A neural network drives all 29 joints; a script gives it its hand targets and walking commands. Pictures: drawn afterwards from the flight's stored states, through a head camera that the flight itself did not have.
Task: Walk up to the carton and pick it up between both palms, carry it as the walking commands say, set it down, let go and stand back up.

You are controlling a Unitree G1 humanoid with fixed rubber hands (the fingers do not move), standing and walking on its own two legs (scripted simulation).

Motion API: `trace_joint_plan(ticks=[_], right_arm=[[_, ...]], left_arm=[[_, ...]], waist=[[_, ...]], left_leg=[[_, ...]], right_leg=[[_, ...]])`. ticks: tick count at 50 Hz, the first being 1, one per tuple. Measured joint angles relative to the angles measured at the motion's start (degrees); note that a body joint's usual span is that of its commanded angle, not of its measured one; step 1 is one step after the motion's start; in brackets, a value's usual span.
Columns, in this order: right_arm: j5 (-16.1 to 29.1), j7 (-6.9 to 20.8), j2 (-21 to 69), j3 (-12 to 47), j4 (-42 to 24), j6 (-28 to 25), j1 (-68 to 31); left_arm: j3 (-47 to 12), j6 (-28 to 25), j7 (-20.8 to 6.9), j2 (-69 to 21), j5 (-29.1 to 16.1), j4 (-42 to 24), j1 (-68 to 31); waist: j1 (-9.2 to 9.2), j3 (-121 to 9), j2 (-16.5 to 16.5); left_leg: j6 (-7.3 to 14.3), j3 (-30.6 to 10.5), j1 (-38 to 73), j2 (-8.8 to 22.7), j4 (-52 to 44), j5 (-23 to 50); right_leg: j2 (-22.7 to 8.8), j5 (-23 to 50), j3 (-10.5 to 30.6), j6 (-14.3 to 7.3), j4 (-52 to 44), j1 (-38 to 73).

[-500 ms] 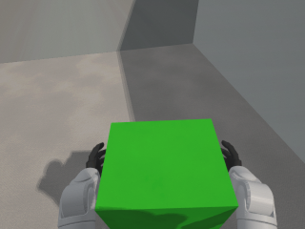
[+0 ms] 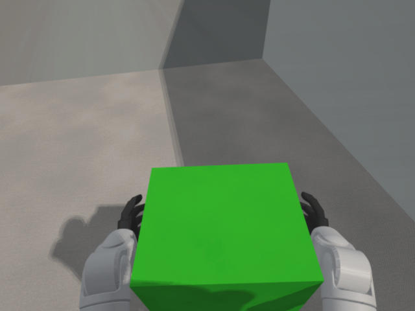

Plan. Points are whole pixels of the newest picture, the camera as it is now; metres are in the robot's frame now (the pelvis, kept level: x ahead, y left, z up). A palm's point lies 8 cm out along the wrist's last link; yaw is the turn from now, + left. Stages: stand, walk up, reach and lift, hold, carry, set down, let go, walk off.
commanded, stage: carry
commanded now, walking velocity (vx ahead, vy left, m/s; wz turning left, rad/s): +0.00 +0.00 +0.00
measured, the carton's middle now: (222, 253) +0.26 +0.00 -0.01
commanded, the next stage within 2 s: none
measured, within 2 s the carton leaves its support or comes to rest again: neither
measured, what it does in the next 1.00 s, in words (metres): stands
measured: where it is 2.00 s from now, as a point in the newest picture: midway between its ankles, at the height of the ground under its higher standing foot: outside the picture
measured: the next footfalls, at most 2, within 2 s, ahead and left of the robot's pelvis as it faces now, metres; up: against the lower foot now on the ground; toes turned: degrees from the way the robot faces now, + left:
none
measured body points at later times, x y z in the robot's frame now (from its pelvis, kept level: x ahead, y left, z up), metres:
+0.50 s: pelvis +0.00 +0.00 +0.00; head -0.01 +0.00 +0.45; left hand +0.28 +0.17 +0.04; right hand +0.28 -0.17 +0.04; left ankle -0.02 +0.11 -0.73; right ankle -0.03 -0.09 -0.73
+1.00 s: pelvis +0.00 +0.00 +0.00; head -0.01 +0.00 +0.45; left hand +0.28 +0.17 +0.04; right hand +0.28 -0.17 +0.04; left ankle -0.02 +0.11 -0.73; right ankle -0.03 -0.09 -0.73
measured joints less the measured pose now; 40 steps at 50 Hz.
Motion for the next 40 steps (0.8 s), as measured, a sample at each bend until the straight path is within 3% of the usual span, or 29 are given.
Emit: trace_joint_plan(ticks=[40], right_arm=[[-0.11,0.30,0.00,0.01,0.24,-1.08,0.16]], left_arm=[[0.00,-0.93,-0.19,0.02,0.00,0.25,0.06]], waist=[[0.00,0.03,0.00]], left_leg=[[0.00,0.00,0.00,0.01,0.00,-0.04]], right_leg=[[0.00,-0.05,0.00,0.00,0.00,-0.01]])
